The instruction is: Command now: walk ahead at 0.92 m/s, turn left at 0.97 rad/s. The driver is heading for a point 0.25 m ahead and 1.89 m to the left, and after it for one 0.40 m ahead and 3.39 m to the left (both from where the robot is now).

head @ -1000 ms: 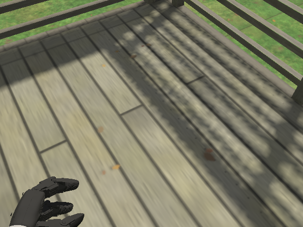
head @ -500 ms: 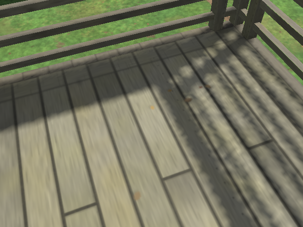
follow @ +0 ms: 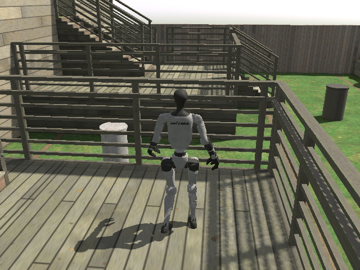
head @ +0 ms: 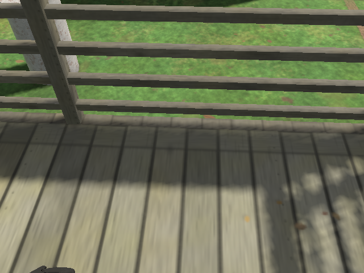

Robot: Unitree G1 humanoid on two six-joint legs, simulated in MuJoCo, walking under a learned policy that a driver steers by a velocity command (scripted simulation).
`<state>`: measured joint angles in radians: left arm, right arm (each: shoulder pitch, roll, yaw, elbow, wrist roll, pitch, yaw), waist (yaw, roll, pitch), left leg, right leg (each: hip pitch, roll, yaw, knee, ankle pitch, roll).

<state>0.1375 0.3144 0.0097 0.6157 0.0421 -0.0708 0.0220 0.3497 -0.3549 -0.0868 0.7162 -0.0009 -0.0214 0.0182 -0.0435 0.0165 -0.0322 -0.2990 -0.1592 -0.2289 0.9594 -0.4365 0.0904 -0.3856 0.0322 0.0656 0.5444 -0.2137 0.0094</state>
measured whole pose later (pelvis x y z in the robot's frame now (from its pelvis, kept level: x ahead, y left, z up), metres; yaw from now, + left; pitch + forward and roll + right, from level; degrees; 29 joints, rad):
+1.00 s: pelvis +0.63 +0.25 +0.00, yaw +43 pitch +0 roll +1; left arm 0.49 0.33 0.11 0.91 0.03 -0.02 0.07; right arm 0.10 -0.27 -0.03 0.57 -0.03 0.07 0.13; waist 0.06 0.02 0.04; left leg -0.59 0.06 -0.08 0.90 -0.23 0.02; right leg -0.21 -0.17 0.07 0.51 -0.31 0.15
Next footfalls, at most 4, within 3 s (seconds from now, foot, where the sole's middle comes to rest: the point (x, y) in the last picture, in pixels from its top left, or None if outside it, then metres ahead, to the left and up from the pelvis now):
0.42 left None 0.44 0.09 -0.77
0.72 right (160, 201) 0.80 0.10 -0.77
1.08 left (50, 244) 0.63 0.51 -0.77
1.34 right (66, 203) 0.81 0.48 -0.77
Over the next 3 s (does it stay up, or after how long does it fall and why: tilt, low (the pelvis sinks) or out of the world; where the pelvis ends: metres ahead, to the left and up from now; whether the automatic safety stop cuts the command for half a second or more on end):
stays up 0.32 1.72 0.01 its command is cut before an obstacle after 0.7 s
